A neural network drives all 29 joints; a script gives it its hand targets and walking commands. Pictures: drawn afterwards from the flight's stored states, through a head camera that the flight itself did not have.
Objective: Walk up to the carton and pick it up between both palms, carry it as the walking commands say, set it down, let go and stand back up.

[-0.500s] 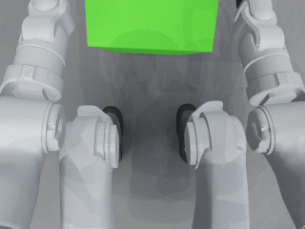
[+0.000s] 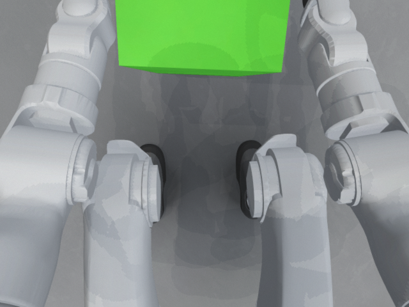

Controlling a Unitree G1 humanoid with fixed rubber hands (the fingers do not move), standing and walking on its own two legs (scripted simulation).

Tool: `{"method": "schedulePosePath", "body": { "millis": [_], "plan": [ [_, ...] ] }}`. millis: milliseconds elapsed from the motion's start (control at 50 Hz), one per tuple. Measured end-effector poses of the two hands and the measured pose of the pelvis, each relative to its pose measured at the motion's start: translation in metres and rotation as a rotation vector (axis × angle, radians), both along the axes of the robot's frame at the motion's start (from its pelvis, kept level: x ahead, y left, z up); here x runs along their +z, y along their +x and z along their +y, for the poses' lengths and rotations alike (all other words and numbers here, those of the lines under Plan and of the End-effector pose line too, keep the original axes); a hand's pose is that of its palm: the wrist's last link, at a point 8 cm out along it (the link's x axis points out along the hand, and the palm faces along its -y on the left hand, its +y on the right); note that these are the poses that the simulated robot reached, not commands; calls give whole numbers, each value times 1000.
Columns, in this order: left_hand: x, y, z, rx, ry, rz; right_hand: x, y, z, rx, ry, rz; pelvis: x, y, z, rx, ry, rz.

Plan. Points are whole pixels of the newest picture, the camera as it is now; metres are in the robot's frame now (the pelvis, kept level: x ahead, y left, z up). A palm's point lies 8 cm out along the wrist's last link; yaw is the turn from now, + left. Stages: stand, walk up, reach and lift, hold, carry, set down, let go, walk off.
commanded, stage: reach and lift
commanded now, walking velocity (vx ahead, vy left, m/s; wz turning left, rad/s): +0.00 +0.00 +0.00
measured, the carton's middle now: out of the picture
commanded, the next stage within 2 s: none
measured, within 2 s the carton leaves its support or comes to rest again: leaves its support in 0.52 s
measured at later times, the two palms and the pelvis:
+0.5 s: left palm out of the picture +0.55 +0.13 -0.17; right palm out of the picture +0.55 -0.15 -0.17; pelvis +0.00 +0.00 -0.02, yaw +0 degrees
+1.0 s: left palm out of the picture +0.55 +0.13 -0.14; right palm out of the picture +0.55 -0.15 -0.13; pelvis +0.01 +0.00 +0.00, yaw -1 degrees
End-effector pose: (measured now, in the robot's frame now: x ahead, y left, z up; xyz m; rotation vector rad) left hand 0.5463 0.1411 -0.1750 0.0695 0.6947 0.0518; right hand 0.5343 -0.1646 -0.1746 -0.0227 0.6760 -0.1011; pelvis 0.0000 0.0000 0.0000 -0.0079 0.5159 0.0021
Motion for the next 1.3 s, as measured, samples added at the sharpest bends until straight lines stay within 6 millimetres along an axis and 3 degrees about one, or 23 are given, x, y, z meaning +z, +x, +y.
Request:
{"method": "schedulePosePath", "body": {
  "millis": [260, 440, 620, 800, 1120, 1300],
  "plan": [
    [3, 0, -12, 12, -5, 0, 4, 6, 15, -4, 4, 3, 2, -1, 1, 1, 0, 7],
    [5, 4, -14, 26, -12, 24, 6, 13, 15, -45, 19, 22, -16, 0, 3, 1, -3, 9],
    [11, -2, -19, 11, -10, 76, 13, 7, 9, -57, 26, 54, -22, 18, 4, 0, -4, 102],
    [15, -15, -22, 50, -20, 75, 22, -1, 9, -76, 19, 39, -13, 23, 2, -7, 3, 169],
    [41, 4, -16, 52, -28, -12, 55, 20, 17, -74, 0, -52, 12, 0, 7, -10, -7, -37],
    [59, -10, -15, 88, -72, -12, 73, 5, 18, -111, 42, -56, 24, -5, 8, -6, -13, -46]
  ]
}}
